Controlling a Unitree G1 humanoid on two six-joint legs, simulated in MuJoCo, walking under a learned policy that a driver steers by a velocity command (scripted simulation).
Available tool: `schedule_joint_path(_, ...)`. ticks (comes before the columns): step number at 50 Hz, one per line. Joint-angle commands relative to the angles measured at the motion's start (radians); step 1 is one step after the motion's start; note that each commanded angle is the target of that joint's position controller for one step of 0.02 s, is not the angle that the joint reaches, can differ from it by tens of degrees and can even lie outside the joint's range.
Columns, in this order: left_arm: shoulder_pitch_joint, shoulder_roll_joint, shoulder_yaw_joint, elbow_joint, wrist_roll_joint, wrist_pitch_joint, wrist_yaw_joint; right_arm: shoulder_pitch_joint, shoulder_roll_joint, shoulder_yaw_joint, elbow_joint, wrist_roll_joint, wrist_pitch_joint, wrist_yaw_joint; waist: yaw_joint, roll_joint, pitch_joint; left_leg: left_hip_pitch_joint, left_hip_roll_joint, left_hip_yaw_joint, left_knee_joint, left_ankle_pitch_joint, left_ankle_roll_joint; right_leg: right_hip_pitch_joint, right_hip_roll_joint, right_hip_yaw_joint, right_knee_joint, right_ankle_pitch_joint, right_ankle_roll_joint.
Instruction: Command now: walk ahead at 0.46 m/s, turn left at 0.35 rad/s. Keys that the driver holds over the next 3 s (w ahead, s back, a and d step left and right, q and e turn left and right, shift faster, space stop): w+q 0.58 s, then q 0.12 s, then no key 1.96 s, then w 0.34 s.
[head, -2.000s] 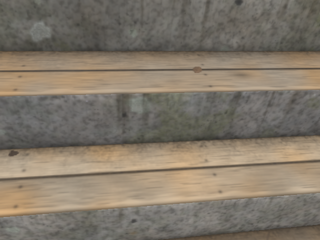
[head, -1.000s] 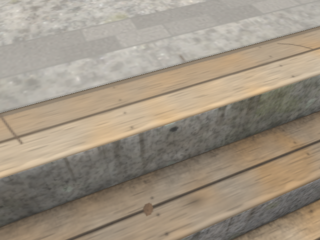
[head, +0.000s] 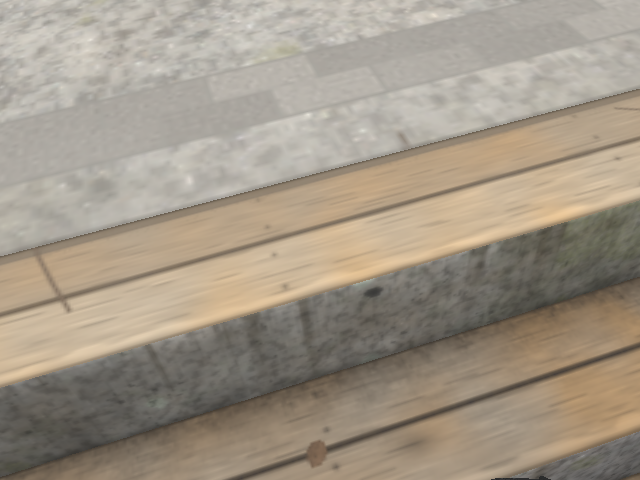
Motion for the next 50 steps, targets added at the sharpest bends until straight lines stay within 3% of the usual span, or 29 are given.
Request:
schedule_joint_path(1, -0.173, 0.052, -0.02, -0.074, 0.014, -0.014, -0.003, -0.06, 0.107, 0.08, -0.194, 0.012, 0.014, 0.027, -0.157, -0.114, 0.118, -0.222, 0.084, -0.012, -0.216, 0.143, 0.013, -0.152, -0.232, 0.033, -0.279, 0.217, -0.027)
schedule_joint_path(2, -0.221, 0.066, -0.025, -0.091, 0.016, -0.02, -0.004, -0.144, 0.068, 0.079, -0.215, 0.005, 0.03, 0.012, -0.145, -0.144, 0.137, -0.071, 0.064, 0.075, -0.336, 0.216, -0.015, -0.341, -0.185, -0.045, -0.361, 0.243, -0.042)
schedule_joint_path(4, -0.205, 0.105, -0.033, -0.074, -0.03, -0.039, 0.019, -0.196, 0.042, 0.095, -0.234, -0.006, 0.046, -0.021, -0.154, -0.189, 0.069, 0.3, 0.085, 0.254, -0.661, 0.201, -0.021, -0.47, -0.146, -0.156, -0.523, 0.564, -0.071)
schedule_joint_path(6, -0.029, 0.264, -0.001, -0.027, -0.069, -0.037, 0.026, -0.19, -0.012, 0.069, -0.2, -0.014, 0.042, -0.042, -0.154, -0.222, -0.137, 0.524, 0.001, 0.375, -0.877, -0.056, 0.013, -0.144, -0.174, -0.17, -0.331, 1.725, -0.129)
schedule_joint_path(8, -0.023, 0.366, 0.037, -0.04, -0.062, -0.001, 0.057, 0.015, -0.046, 0.04, -0.129, -0.035, 0.064, -0.035, -0.198, -0.351, -0.231, 0.451, -0.04, 0.322, -1.128, -0.381, 0.032, 0.302, -0.291, -0.109, -0.046, 2.246, -0.202)
schedule_joint_path(10, -0.107, 0.334, 0.048, -0.135, -0.047, 0.017, 0.074, 0.072, -0.121, -0.003, -0.109, -0.047, 0.094, -0.017, -0.171, -0.254, -0.255, 0.604, -0.049, 0.148, -1.525, -0.395, 0.048, 0.343, -0.335, -0.074, 0.273, 1.95, -0.256)
schedule_joint_path(11, -0.182, 0.297, 0.052, -0.231, -0.03, -0.001, 0.052, 0.143, -0.223, -0.047, -0.089, -0.061, 0.127, -0.024, -0.169, 0.0, -0.238, 0.781, 0.086, -0.247, -1.752, -0.446, 0.142, -0.012, -0.226, -0.039, 0.508, 1.409, -0.231)
schedule_joint_path(12, -0.365, 0.173, 0.027, -0.321, -0.037, -0.029, 0.015, 0.206, -0.283, -0.074, -0.044, -0.083, 0.144, -0.055, -0.18, 0.292, -0.127, 0.817, 0.22, -0.78, -2.143, -0.583, 0.283, -0.493, 0.065, 0.034, 1.029, 0.378, -0.139)
schedule_joint_path(13, -0.536, 0.109, 0.032, -0.434, -0.035, -0.069, -0.039, 0.208, -0.169, -0.034, -0.017, -0.133, 0.108, -0.066, -0.157, 0.125, 0.033, 0.689, 0.251, -0.977, -2.291, -0.437, 0.233, -0.707, 0.11, 0.308, 1.6, 0.185, -0.128)
schedule_joint_path(14, -0.51, 0.018, -0.003, -0.488, -0.049, -0.094, -0.074, 0.208, -0.065, -0.001, 0.039, -0.121, 0.08, -0.051, -0.069, 0.039, 0.119, 0.616, 0.261, -0.804, -2.193, -0.388, 0.185, -0.894, 0.105, 0.326, 1.804, 0.132, -0.128)
schedule_joint_path(15, -0.439, -0.046, -0.033, -0.496, -0.034, -0.104, -0.085, 0.231, -0.008, 0.002, 0.093, -0.077, 0.061, -0.031, 0.001, -0.029, 0.179, 0.59, 0.213, -0.606, -2.103, -0.298, 0.14, -0.983, 0.074, 0.293, 1.852, 0.128, -0.127)
schedule_joint_path(17, -0.312, -0.051, -0.056, -0.468, -0.026, -0.102, -0.086, 0.188, 0.076, 0.01, 0.136, -0.057, 0.05, -0.005, 0.085, -0.076, 0.149, 0.603, 0.125, -0.364, -2.075, -0.162, 0.051, -0.977, 0.028, 0.278, 1.818, 0.142, -0.121)
schedule_joint_path(18, -0.289, -0.054, -0.071, -0.468, -0.02, -0.104, -0.083, 0.169, 0.058, 0.002, 0.132, -0.051, 0.052, 0.0, 0.105, -0.096, 0.134, 0.59, 0.104, -0.282, -2.075, -0.066, 0.034, -0.963, 0.006, 0.256, 1.742, 0.179, -0.11)
schedule_joint_path(20, -0.361, -0.013, -0.076, -0.479, -0.015, -0.1, -0.063, 0.151, 0.019, -0.012, 0.125, -0.049, 0.045, -0.004, 0.092, -0.129, 0.151, 0.528, 0.109, -0.248, -2.123, 0.016, 0.046, -0.966, -0.013, 0.167, 1.657, 0.251, -0.072)
schedule_joint_path(24, -0.486, -0.093, -0.111, -0.516, -0.039, -0.102, -0.037, 0.43, -0.003, -0.018, 0.205, -0.075, 0.041, -0.022, -0.044, 0.003, 0.097, 0.81, 0.188, -0.397, -2.177, 0.012, 0.133, -1.302, -0.02, 0.117, 1.99, 0.183, -0.032)
schedule_joint_path(27, -0.628, -0.091, -0.117, -0.578, -0.051, -0.122, -0.038, 0.512, 0.008, -0.026, 0.192, -0.052, 0.051, -0.041, -0.105, -0.022, 0.11, 0.944, 0.208, -0.425, -2.199, 0.012, 0.11, -1.408, -0.063, 0.104, 1.788, 0.168, 0.0)
schedule_joint_path(30, -0.995, -0.169, -0.164, -0.767, -0.018, -0.121, -0.023, 0.615, -0.03, -0.055, 0.196, -0.001, 0.073, -0.093, -0.186, 0.053, 0.124, 0.69, 0.248, -0.4, -2.518, 0.164, 0.149, -0.999, -0.065, -0.031, 1.254, 0.006, 0.023)
schedule_joint_path(31, -0.92, -0.176, -0.155, -0.757, -0.024, -0.106, -0.021, 0.596, -0.034, -0.056, 0.209, -0.01, 0.083, -0.11, -0.123, 0.106, 0.046, 0.666, 0.241, -0.312, -2.522, 0.387, 0.145, -0.717, -0.04, -0.059, 1.109, -0.048, 0.004)
schedule_joint_path(32, -0.766, -0.105, -0.091, -0.725, -0.044, -0.102, -0.014, 0.55, -0.069, -0.064, 0.196, -0.037, 0.07, -0.106, -0.015, 0.2, -0.125, 0.717, 0.184, -0.181, -2.393, 1.096, 0.101, -0.347, 0.048, -0.115, 0.972, -0.166, -0.043)
schedule_joint_path(33, -0.506, 0.05, -0.016, -0.662, -0.041, -0.091, -0.005, 0.515, -0.163, -0.093, 0.195, -0.044, 0.047, -0.107, 0.098, 0.351, -0.256, 0.859, 0.195, -0.183, -2.206, 1.811, 0.079, -0.152, 0.066, -0.034, 0.908, -0.208, -0.076)
schedule_joint_path(34, -0.265, 0.213, 0.049, -0.589, -0.044, -0.085, -0.005, 0.371, -0.26, -0.12, 0.15, -0.028, 0.027, -0.105, 0.221, 0.339, -0.345, 0.96, 0.205, -0.202, -1.99, 1.946, 0.059, -0.034, 0.029, 0.162, 0.727, -0.254, -0.113)
schedule_joint_path(35, -0.08, 0.309, 0.084, -0.512, -0.019, -0.079, -0.012, 0.244, -0.247, -0.119, 0.088, -0.05, 0.002, -0.098, 0.264, 0.103, -0.477, 0.86, 0.183, -0.215, -1.751, 1.781, 0.093, 0.228, -0.08, 0.384, 0.587, -0.145, -0.145)
schedule_joint_path(36, -0.009, 0.331, 0.097, -0.446, 0.024, -0.043, 0.0, 0.243, -0.069, -0.09, 0.058, -0.044, -0.017, -0.062, 0.213, -0.434, -0.538, 0.465, -0.05, -0.172, -1.28, 0.729, 0.026, 0.455, -0.349, 0.962, 0.142, 0.183, -0.338)
schedule_joint_path(37, -0.073, 0.238, 0.079, -0.454, 0.042, -0.013, 0.033, 0.226, -0.034, -0.09, 0.054, -0.06, -0.035, -0.016, 0.173, -0.409, -0.536, 0.396, -0.132, -0.271, -0.745, 0.211, -0.054, 0.318, -0.425, 1.285, -0.057, 0.158, -0.377)
schedule_joint_path(38, -0.193, 0.137, 0.053, -0.415, -0.021, 0.017, 0.053, 0.146, -0.007, -0.089, -0.027, -0.047, -0.025, 0.02, 0.072, -0.291, -0.306, 0.269, -0.073, -0.208, -0.548, 0.156, -0.063, 0.096, -0.387, 1.094, -0.032, -0.076, -0.31)
schedule_joint_path(39, -0.285, 0.036, 0.034, -0.369, -0.053, 0.03, 0.064, 0.087, 0.056, -0.055, -0.074, -0.053, 0.01, 0.023, -0.004, -0.131, -0.072, 0.197, -0.04, -0.169, -0.5, 0.15, -0.063, -0.142, -0.328, 0.849, 0.114, -0.19, -0.252)
schedule_joint_path(41, -0.361, -0.062, 0.017, -0.282, -0.031, 0.022, 0.058, 0.229, 0.049, -0.045, -0.041, -0.03, 0.059, 0.01, -0.124, -0.029, 0.123, 0.217, 0.024, -0.128, -0.515, 0.159, -0.031, -0.425, -0.261, 0.485, 0.161, -0.29, -0.148)
schedule_joint_path(45, -0.283, -0.019, 0.021, -0.179, -0.031, -0.005, 0.006, 0.267, 0.096, 0.0, -0.042, -0.019, 0.058, -0.01, -0.144, -0.059, 0.162, 0.11, 0.036, -0.097, -0.567, 0.261, -0.023, -0.383, -0.222, 0.212, 0.013, -0.004, -0.124)
schedule_joint_path(50, -0.377, 0.095, 0.029, -0.22, -0.013, 0.0, 0.004, 0.191, 0.013, 0.007, -0.021, -0.051, 0.094, -0.063, -0.16, -0.128, 0.0, 0.468, 0.129, 0.11, -1.153, 0.331, -0.1, -0.365, -0.136, -0.072, -0.07, 0.265, -0.107)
